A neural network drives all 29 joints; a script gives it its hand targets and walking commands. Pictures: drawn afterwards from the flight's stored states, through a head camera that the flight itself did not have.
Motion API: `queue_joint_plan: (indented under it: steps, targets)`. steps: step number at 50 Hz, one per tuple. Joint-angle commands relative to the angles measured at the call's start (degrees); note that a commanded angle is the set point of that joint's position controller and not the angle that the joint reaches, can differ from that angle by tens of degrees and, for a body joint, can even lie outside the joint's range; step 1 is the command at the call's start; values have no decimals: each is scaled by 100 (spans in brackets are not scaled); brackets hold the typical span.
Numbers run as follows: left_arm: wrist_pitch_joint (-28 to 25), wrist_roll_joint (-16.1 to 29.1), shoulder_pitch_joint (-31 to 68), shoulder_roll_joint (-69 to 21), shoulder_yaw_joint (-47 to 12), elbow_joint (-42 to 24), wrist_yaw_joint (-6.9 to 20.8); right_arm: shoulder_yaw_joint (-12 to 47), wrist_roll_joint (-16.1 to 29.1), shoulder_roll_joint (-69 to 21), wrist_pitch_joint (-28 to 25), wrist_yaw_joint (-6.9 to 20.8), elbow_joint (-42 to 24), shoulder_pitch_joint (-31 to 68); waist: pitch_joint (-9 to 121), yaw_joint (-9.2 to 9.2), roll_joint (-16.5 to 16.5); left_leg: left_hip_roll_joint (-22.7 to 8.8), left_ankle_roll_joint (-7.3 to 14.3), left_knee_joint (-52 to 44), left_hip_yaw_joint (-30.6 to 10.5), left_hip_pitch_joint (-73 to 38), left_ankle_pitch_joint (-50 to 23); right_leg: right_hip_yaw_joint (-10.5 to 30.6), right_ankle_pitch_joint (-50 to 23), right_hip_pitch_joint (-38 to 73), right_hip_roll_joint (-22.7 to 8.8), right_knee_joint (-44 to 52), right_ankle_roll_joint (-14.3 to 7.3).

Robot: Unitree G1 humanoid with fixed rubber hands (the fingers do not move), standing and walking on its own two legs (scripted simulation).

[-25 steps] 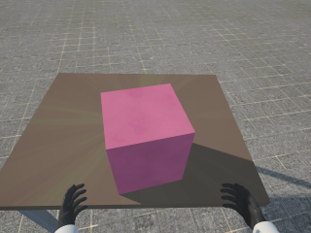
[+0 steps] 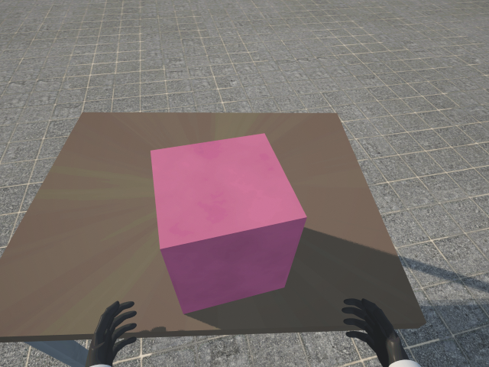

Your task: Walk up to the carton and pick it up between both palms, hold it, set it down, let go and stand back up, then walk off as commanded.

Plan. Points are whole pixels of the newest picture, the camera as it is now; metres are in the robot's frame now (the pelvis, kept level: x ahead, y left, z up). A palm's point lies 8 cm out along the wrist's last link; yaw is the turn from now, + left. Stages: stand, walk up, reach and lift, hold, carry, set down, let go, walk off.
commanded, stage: set down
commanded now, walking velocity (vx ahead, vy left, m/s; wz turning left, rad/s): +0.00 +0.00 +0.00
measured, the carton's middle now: (223, 225) +0.38 +0.06 +0.00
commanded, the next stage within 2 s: let go in 0.96 s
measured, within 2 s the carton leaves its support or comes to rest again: neither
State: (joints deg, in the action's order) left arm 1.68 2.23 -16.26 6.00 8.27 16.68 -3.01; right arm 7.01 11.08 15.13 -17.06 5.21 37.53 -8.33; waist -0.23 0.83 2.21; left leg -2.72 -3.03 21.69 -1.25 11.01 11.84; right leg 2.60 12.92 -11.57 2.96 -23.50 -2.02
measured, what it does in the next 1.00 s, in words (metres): stands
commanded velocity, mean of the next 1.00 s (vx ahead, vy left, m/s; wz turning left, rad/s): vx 0.00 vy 0.00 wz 0.00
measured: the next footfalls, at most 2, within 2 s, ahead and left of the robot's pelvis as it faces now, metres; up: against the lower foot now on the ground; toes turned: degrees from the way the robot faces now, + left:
none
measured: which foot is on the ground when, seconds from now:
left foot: down 0.00-1.00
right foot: down 0.00-1.00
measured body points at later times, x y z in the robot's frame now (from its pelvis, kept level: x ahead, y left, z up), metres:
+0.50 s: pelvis +0.00 +0.00 +0.00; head +0.01 +0.02 +0.45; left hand +0.18 +0.25 -0.05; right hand +0.20 -0.20 -0.06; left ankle -0.01 +0.15 -0.74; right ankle -0.01 -0.10 -0.74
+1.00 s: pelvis +0.00 +0.00 +0.00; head +0.00 +0.02 +0.45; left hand +0.18 +0.25 -0.05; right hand +0.20 -0.20 -0.06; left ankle -0.01 +0.15 -0.74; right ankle -0.01 -0.10 -0.74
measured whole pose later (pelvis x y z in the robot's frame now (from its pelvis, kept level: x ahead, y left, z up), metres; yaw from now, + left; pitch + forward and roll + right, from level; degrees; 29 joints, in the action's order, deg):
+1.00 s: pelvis +0.00 +0.00 +0.00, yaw +0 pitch -1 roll +0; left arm 8.6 2.2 -14.3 10.4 8.3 17.4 4.1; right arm 5.3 1.6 10.1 -15.1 -2.3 37.5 -8.6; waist -0.7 0.5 2.1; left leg -2.7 -3.0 21.3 -1.2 8.1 11.9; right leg 2.6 12.7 -8.4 2.9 -22.5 -1.7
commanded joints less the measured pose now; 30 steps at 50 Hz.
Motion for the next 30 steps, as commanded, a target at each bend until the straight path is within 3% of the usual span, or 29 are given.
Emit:
queue_joint_plan:
  steps: [1,2,3,6,8,9,10,11,12,13,14,16,17,18,20,21,22,25,26,28,30]
  targets:
    - [-59,-274,140,937,-290,49,240,-514,-209,381,-155,-326,-376,-467,446,-155,82,512,221,-180,439,-939,-995,39,-1583,408,-419,782,268]
    - [-90,-278,104,905,-359,-134,205,-582,-264,468,-146,-341,-458,-488,709,-153,89,473,200,-157,418,-1042,-1043,-13,-1733,461,-408,710,278]
    - [-7,-294,69,947,-185,451,317,-430,-391,295,-89,-419,-213,-506,467,-141,193,532,256,-172,461,-995,-957,51,-1826,461,-472,776,328]
    - [-13,-253,41,1022,-175,342,407,-510,-417,281,-165,-527,-354,-402,613,-150,181,516,213,-196,427,-927,-999,-16,-2393,628,-480,678,408]
    - [48,-320,88,971,-174,278,391,-524,-426,267,-135,-543,-262,-388,305,-78,-3,455,203,-294,400,-1026,-959,-15,-1944,454,-450,779,344]
    - [179,-286,106,1028,-99,815,504,-433,-499,159,-14,-590,-19,-462,-30,-114,180,501,261,-327,477,-942,-665,15,-1679,282,-507,868,410]
    - [96,-333,307,1038,-129,244,414,-480,-420,167,-63,-545,-413,-380,235,-77,56,472,262,-313,414,-996,-696,-13,-1452,293,-455,824,402]
    - [253,-319,239,1120,-169,767,545,-511,-605,40,68,-651,-58,-499,88,-182,166,494,299,-324,469,-990,-454,67,-1041,182,-504,992,327]
    - [202,-235,355,1138,-178,259,454,-635,-548,161,-25,-608,-540,-199,272,-65,101,439,291,-315,449,-1008,-558,-77,-1006,143,-438,874,348]
    - [274,-313,289,1102,-169,351,426,-677,-593,219,-14,-614,-270,-295,207,-70,-141,450,234,-253,481,-1154,-664,-98,-1063,116,-441,872,309]
    - [303,-359,369,1107,-189,351,437,-656,-630,165,31,-633,-251,-324,194,-108,-127,458,254,-217,469,-1195,-640,-62,-960,65,-440,910,309]
    - [517,-345,489,1226,-184,1118,654,-535,-850,-138,272,-785,245,-379,-308,-250,128,476,335,-263,555,-1142,-250,-1,-346,-84,-489,1075,329]
    - [447,-273,575,1172,-279,411,573,-720,-827,61,227,-756,-145,-209,-34,-203,-49,393,265,-271,496,-1303,-393,-155,-254,-113,-429,1015,300]
    - [622,-294,616,1244,-267,928,643,-689,-902,-69,330,-785,171,-159,-332,-238,-92,455,284,-259,522,-1126,-95,-25,23,-162,-478,1113,265]
    - [707,-341,707,1254,-306,980,660,-754,-958,-170,373,-787,82,-96,-310,-278,-108,424,323,-277,481,-1096,60,-115,221,-232,-464,1076,281]
    - [607,-311,800,1215,-309,592,601,-756,-876,-77,284,-748,-57,-45,-50,-160,-117,394,325,-278,502,-1187,-144,-176,115,-156,-422,1014,282]
    - [707,-257,828,1299,-254,801,658,-758,-996,-258,396,-815,-24,-135,-290,-218,-52,436,348,-282,518,-1146,102,-74,285,-267,-495,1118,299]
    - [772,-280,719,1255,-348,525,582,-832,-887,-121,393,-756,-258,-68,-291,-173,-269,404,305,-314,522,-1122,-27,-201,273,-218,-425,1035,216]
    - [780,-318,769,1257,-339,763,662,-773,-1018,-186,444,-797,25,-199,-291,-239,-52,419,349,-287,581,-1157,-8,-130,195,-210,-442,1033,270]
    - [848,-332,721,1214,-367,778,678,-854,-1025,-228,512,-825,35,-209,-391,-283,-67,405,327,-317,545,-1177,146,-182,470,-214,-434,1119,247]
    - [904,-345,748,1275,-398,690,632,-889,-1023,-168,564,-791,29,-68,-401,-277,-327,367,282,-359,502,-1190,227,-208,585,-342,-409,1049,185]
